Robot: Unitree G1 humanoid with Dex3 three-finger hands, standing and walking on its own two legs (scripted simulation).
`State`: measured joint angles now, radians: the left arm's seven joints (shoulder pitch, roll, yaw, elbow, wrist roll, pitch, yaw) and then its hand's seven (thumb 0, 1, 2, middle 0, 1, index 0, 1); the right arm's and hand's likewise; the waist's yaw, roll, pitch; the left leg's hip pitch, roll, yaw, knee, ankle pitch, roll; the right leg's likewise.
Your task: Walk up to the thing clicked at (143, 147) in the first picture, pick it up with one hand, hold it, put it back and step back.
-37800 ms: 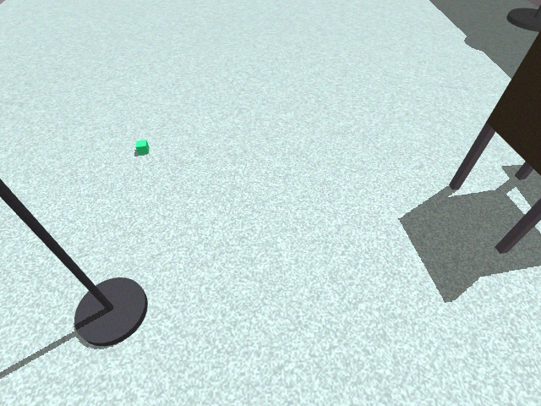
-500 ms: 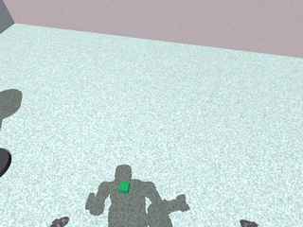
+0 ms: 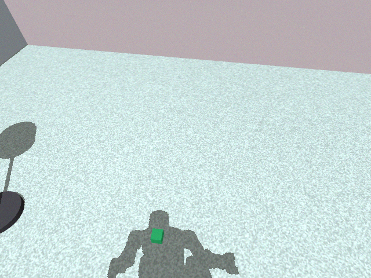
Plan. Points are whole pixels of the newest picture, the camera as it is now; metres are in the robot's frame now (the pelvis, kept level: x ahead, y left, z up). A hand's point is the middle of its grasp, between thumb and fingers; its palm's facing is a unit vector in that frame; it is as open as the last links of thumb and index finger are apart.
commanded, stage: stand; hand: left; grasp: from above
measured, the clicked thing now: (157, 236) +0.46 +0.19 -0.75
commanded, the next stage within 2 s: step back in 1.70 s
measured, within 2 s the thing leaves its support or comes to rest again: neither
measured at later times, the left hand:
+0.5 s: hand out of the picture +0.06 +0.23 -0.16, palm faces +0.00 -0.94 -0.33, open 7.4 cm
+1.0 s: hand out of the picture +0.10 +0.23 -0.16, palm faces +0.00 -0.94 -0.34, open 7.4 cm
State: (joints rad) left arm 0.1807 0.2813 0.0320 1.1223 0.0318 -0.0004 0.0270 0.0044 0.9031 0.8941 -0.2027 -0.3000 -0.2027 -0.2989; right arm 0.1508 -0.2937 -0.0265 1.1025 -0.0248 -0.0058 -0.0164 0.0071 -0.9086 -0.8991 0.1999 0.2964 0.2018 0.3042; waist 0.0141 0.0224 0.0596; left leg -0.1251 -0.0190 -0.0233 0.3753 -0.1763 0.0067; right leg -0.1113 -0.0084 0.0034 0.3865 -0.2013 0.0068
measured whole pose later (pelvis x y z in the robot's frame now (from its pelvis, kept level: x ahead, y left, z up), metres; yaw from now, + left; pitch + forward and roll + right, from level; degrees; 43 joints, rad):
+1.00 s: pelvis +0.02 -0.01 +0.00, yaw -1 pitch -3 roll +0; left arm 0.09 0.31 0.03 1.17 0.02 -0.01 0.01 0.00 0.90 0.89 -0.20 -0.30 -0.20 -0.30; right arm 0.11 -0.32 0.00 1.14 -0.02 -0.01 -0.01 0.01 -0.91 -0.90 0.20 0.30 0.20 0.30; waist -0.01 0.02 0.06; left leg -0.09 0.01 -0.02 0.32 -0.18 -0.01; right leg -0.08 0.02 0.01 0.31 -0.19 -0.01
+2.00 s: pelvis -0.02 +0.02 -0.02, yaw -2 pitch +0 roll -1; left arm 0.07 0.40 0.05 0.94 0.02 0.04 0.02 0.00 0.90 0.89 -0.20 -0.30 -0.20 -0.30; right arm 0.12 -0.40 -0.05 1.00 -0.01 0.03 0.01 0.00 -0.91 -0.90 0.20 0.30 0.20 0.30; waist -0.02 -0.02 0.14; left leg -0.26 -0.03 -0.03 0.63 -0.33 0.04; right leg -0.34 0.00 0.04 0.61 -0.26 0.01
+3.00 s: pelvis -0.24 +0.03 -0.01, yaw -5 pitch -2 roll -2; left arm 0.17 0.40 0.09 0.81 0.02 0.07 0.01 0.00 0.90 0.89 -0.20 -0.30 -0.20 -0.30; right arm 0.17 -0.35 -0.03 0.87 -0.03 0.01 0.00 0.01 -0.90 -0.90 0.20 0.30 0.21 0.30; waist 0.01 -0.05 0.16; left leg -0.28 0.02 -0.04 0.55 -0.24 0.01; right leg -0.47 0.14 0.17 1.21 -0.48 0.00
